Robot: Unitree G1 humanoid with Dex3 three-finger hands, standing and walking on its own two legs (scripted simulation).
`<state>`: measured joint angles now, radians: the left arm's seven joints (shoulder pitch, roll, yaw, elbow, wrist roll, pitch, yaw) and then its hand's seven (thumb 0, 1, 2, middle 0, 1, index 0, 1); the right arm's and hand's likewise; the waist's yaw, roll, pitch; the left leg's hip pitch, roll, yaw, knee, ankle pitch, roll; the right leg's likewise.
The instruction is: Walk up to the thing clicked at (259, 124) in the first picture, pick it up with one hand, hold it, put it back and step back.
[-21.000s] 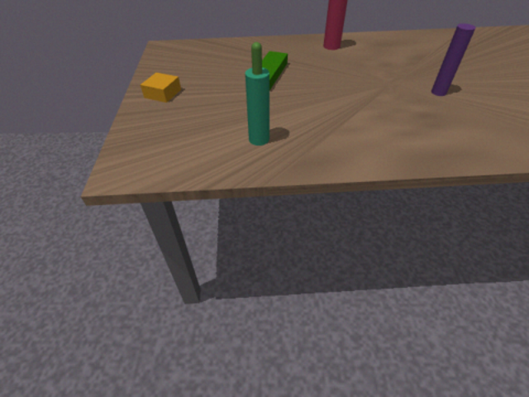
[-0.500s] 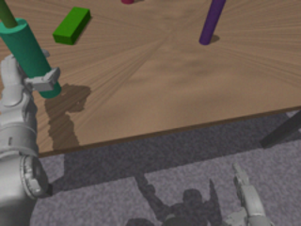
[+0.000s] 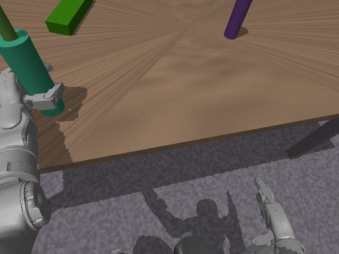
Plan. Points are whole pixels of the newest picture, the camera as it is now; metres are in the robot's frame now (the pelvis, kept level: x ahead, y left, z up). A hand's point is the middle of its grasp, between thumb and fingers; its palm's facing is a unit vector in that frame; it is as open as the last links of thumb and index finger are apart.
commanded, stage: lower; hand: left
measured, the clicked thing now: (27, 66) +0.52 +0.20 +0.13
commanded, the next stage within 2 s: loosen in 0.10 s
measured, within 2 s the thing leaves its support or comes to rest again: rests again in 0.80 s
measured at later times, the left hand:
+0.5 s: hand (37, 76) +0.53 +0.20 +0.10, palm faces +0.17 -0.98 +0.01, open 8.9 cm
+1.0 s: hand (34, 76) +0.53 +0.21 +0.10, palm faces +0.18 -0.98 +0.00, open 17.2 cm
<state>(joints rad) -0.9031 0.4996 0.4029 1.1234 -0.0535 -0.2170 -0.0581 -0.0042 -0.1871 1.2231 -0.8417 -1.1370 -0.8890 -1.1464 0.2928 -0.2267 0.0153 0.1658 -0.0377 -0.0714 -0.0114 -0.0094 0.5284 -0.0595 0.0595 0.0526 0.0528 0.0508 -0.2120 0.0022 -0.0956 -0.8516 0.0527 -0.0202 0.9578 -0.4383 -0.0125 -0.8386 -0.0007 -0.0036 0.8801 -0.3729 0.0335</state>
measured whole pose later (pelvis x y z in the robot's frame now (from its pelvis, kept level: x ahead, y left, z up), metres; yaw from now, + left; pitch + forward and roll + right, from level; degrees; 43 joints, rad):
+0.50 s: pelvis -0.01 +0.00 -0.01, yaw +0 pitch +20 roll -3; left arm -0.99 0.54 0.41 1.16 -0.04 -0.29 -0.06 0.00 -0.20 0.79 -0.87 -0.93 -0.89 -0.91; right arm 0.32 -0.24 0.01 0.08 -0.05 -0.04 0.00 -0.01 0.53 -0.05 0.06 0.05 0.05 0.05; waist -0.22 0.00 -0.11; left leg -0.92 0.05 -0.03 1.02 -0.45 -0.01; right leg -0.91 0.00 -0.01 0.95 -0.39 0.03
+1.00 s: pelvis -0.01 +0.00 -0.02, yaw +0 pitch +21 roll -2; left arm -1.02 0.57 0.42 1.20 -0.04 -0.27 -0.07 -0.02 -0.61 0.06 -0.17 -0.12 -0.18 -0.11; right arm 0.35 -0.25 0.00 0.04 -0.04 -0.02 0.01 -0.01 0.55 -0.05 0.06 0.05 0.05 0.05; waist -0.22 0.00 -0.13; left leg -0.95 0.05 -0.03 1.04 -0.46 -0.02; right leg -0.94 0.00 -0.01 0.97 -0.40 0.03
